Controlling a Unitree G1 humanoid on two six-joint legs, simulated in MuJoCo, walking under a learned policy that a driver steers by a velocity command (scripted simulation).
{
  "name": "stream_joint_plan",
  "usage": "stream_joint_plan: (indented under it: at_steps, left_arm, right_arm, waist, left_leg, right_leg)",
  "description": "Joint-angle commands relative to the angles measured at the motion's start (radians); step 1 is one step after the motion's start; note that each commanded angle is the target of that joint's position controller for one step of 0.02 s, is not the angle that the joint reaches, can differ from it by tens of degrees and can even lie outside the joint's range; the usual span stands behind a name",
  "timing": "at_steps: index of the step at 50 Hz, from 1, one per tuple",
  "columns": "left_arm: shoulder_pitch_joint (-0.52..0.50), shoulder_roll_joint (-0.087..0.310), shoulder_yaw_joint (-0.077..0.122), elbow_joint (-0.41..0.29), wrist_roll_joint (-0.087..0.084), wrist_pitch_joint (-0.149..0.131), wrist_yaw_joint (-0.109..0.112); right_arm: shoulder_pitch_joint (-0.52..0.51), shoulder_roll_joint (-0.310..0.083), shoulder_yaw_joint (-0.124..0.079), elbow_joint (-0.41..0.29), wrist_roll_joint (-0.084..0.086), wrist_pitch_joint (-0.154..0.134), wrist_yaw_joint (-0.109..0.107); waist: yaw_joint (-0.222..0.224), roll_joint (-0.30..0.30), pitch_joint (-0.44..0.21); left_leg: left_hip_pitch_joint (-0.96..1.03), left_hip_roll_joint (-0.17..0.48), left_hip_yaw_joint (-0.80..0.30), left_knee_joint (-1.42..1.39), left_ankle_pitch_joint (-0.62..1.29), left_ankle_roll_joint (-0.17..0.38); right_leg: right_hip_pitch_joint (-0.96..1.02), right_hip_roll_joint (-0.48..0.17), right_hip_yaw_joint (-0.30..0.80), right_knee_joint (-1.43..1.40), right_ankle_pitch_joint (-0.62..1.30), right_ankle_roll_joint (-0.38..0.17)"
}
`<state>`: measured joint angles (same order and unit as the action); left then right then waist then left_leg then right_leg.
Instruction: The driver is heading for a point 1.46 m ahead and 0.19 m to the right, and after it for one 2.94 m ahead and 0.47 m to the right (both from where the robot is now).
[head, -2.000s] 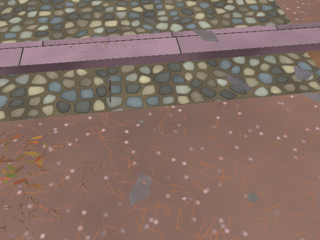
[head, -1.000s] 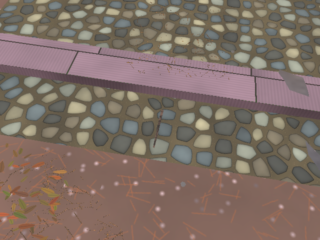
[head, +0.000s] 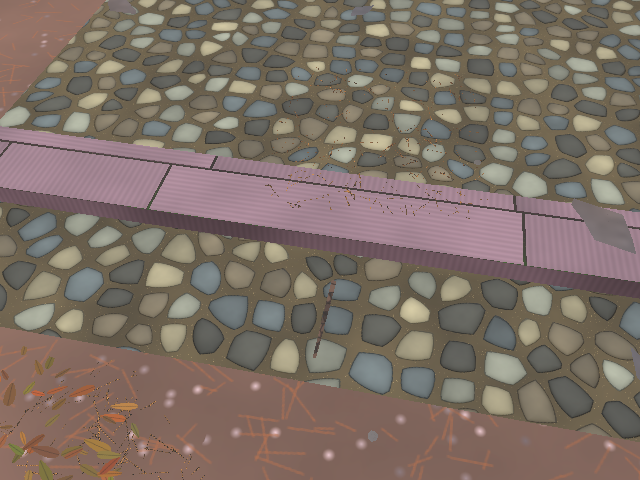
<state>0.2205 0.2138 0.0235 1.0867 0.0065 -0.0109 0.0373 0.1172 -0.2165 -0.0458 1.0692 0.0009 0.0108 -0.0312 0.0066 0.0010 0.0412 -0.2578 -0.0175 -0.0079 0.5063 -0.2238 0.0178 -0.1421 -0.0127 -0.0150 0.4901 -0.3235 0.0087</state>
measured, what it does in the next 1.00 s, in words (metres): stands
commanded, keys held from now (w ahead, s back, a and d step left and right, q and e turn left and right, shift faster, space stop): no key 1.00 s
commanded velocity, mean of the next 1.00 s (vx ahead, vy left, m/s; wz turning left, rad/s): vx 0.00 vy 0.00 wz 0.00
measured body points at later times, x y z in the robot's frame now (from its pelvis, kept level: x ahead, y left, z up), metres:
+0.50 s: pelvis +0.00 +0.00 +0.00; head +0.01 +0.00 +0.45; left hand -0.01 +0.24 -0.16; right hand +0.05 -0.25 -0.15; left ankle +0.03 +0.11 -0.74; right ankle -0.04 -0.12 -0.74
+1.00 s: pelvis +0.00 -0.01 +0.00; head +0.02 -0.01 +0.45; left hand -0.02 +0.23 -0.16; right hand +0.04 -0.25 -0.15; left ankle +0.03 +0.11 -0.74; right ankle -0.04 -0.12 -0.74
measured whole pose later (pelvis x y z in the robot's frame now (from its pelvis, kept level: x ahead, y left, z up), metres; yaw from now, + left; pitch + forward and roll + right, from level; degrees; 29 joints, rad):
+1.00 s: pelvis +0.00 -0.01 +0.00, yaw +0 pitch -1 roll +0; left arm 0.34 0.17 0.01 1.09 0.00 -0.02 0.04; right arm 0.18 -0.19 -0.03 1.12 0.00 0.01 -0.04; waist 0.00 0.00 0.03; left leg -0.27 -0.01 -0.01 0.50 -0.22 0.01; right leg -0.15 0.00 -0.02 0.49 -0.32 0.00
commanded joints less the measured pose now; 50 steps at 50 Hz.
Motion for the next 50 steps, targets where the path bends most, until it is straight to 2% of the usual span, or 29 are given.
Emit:
stream_joint_plan:
  at_steps: [1, 20, 50]
  left_arm:
    - [0.047, 0.097, 0.014, -0.018, 0.000, -0.007, 0.004]
    - [0.133, 0.066, 0.004, -0.003, -0.001, -0.012, 0.008]
    - [0.205, 0.037, 0.004, -0.006, -0.004, -0.015, 0.008]
  right_arm:
    - [-0.009, -0.105, -0.015, -0.024, 0.000, -0.008, -0.003]
    - [0.026, -0.090, -0.004, 0.020, 0.001, -0.006, -0.007]
    - [0.087, -0.071, 0.004, 0.031, 0.004, -0.006, -0.014]
  waist:
    - [-0.002, 0.001, -0.024]
    - [-0.007, -0.001, -0.004]
    - [-0.009, -0.005, 0.008]
  left_leg:
    - [0.094, 0.050, -0.051, -0.069, 0.161, 0.039]
    - [0.076, 0.045, -0.046, -0.079, 0.118, 0.034]
    - [0.073, 0.043, -0.037, -0.069, 0.146, 0.026]
  right_leg:
    - [-0.105, -0.025, 0.020, -0.097, 0.117, -0.018]
    - [-0.122, -0.019, 0.015, -0.106, 0.091, -0.019]
    - [-0.126, -0.016, 0.018, -0.109, 0.114, -0.026]
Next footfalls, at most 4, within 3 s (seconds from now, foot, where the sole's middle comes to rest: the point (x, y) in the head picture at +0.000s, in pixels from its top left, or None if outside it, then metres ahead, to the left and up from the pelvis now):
1.92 right None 0.48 -0.12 -0.77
2.48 left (283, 360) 0.79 0.12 -0.77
2.86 right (394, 296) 0.97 -0.15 -0.77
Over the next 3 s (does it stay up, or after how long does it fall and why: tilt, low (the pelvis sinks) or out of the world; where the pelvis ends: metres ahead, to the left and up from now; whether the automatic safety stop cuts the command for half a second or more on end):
stays up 0.89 -0.02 -0.01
